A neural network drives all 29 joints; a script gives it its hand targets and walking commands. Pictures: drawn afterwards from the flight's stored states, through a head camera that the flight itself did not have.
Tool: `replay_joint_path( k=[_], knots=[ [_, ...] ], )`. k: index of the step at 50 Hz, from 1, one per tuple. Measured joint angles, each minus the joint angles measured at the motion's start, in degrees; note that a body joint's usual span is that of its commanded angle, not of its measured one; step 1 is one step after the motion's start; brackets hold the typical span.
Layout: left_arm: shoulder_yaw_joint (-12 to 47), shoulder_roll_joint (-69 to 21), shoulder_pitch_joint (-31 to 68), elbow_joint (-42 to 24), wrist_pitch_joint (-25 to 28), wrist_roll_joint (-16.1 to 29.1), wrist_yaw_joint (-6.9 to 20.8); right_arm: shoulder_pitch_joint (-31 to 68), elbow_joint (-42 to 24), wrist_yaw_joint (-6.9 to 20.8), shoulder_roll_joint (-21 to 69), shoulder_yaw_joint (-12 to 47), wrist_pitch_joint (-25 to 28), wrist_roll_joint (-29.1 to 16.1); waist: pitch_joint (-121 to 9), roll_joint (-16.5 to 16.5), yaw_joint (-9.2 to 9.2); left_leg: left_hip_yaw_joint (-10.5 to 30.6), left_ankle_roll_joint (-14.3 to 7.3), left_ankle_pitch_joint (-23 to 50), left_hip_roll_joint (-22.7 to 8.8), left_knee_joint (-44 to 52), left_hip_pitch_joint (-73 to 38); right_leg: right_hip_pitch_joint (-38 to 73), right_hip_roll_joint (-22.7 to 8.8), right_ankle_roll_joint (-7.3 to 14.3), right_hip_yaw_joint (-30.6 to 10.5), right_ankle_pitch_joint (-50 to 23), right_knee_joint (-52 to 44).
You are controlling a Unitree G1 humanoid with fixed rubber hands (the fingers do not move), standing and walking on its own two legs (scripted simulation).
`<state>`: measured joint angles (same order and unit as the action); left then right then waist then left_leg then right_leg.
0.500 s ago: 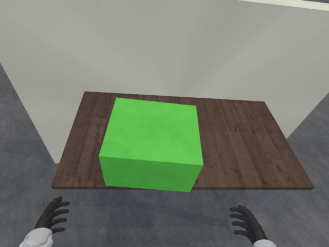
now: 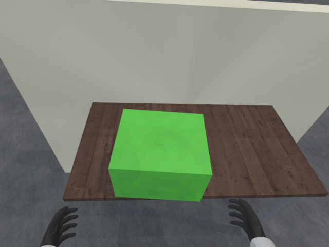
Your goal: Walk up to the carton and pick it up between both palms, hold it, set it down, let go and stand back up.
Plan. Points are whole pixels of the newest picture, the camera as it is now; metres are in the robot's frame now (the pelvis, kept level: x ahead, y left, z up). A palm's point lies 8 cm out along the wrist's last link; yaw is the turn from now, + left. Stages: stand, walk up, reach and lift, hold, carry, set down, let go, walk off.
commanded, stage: reach and lift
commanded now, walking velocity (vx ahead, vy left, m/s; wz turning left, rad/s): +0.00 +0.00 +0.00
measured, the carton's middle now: (160, 153) +0.42 +0.02 -0.06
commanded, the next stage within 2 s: none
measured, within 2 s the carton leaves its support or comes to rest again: neither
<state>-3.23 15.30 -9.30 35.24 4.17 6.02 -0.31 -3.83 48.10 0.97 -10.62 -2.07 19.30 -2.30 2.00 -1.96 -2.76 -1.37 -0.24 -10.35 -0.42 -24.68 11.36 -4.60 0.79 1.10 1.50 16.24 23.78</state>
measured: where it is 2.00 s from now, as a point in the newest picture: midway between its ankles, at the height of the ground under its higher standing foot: outside the picture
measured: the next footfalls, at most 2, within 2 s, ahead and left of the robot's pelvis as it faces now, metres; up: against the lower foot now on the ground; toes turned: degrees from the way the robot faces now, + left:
none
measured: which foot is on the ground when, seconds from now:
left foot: down 0.00-1.00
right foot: down 0.00-1.00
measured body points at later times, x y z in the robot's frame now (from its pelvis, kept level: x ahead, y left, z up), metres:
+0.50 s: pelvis +0.01 -0.01 -0.01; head +0.01 +0.00 +0.44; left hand +0.20 +0.27 -0.05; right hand +0.23 -0.22 -0.05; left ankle +0.04 +0.12 -0.74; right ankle -0.03 -0.11 -0.74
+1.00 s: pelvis +0.01 +0.00 -0.01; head +0.02 +0.01 +0.44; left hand +0.28 +0.26 -0.02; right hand +0.29 -0.22 -0.02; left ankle +0.03 +0.12 -0.74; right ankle -0.03 -0.11 -0.74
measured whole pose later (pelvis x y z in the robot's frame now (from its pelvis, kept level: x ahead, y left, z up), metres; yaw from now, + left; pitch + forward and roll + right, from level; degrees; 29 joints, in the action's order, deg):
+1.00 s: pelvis +0.01 +0.00 -0.01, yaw -2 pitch +2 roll +0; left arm 0.1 18.3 7.2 46.7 24.0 15.9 1.8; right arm 9.5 52.4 0.1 -14.2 8.3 30.4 -20.8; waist -1.4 -1.3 -2.0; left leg -2.3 -0.2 -14.1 -1.0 -31.4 19.3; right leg -13.2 1.3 1.1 0.0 19.6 30.7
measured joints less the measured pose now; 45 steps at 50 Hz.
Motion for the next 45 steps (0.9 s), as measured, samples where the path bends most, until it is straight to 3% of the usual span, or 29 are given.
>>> replay_joint_path(
  k=[8, 14, 22, 30, 37, 45],
  knots=[
    [-0.15, -0.85, 1.26, 1.01, 5.86, -0.53, -0.47, 0.23, 1.59, 1.36, -2.14, 2.48, 4.43, -5.01, -0.36, -0.99, -1.02, -0.90, 0.10, -0.71, -0.48, 0.38, -0.69, 0.72, 0.40, 0.05, -1.01, -0.17, -1.29],
    [-0.72, -1.61, -0.51, 1.97, 10.30, -1.28, 0.63, -0.28, 4.02, 1.36, -2.25, 5.00, 8.38, -8.87, -0.19, -0.45, -1.03, -0.65, 0.31, -1.27, -0.66, 0.07, -1.28, 1.71, 0.63, 0.23, -0.85, 0.03, -1.75],
    [0.59, 0.69, 0.16, 5.20, 17.93, 3.25, 2.11, -0.27, 2.91, 0.67, -1.35, 6.28, 12.66, -10.54, -1.28, 0.48, -0.06, 0.03, 0.54, -2.24, -0.42, -2.67, 1.45, -1.44, 0.44, 0.50, -0.21, 2.09, 2.48],
    [1.76, 3.09, 5.86, 9.73, 22.25, 7.57, 4.10, 2.62, 3.55, -1.04, -0.35, 7.93, 14.83, -12.20, -1.34, -0.14, 0.98, 0.29, 0.72, -3.30, -0.30, -5.82, 4.43, -4.84, 0.31, 0.72, -0.02, 3.91, 6.80],
    [2.40, 3.35, 10.20, 10.94, 23.99, 8.80, 4.08, 5.50, 4.75, -1.42, -0.43, 9.41, 16.26, -14.93, -2.07, -0.27, 1.26, 0.01, 0.58, -4.18, -0.55, -7.76, 6.38, -6.74, 0.52, 0.53, -0.43, 4.39, 8.32],
    [3.51, 2.87, 14.53, 13.07, 20.95, 9.48, 2.93, 10.19, 5.46, -1.16, -2.14, 10.01, 13.12, -16.82, -2.54, 0.31, 0.89, -0.85, 0.14, -3.97, -0.55, -7.36, 7.48, -8.21, 0.45, 0.07, -1.36, 3.84, 7.97]
  ],
)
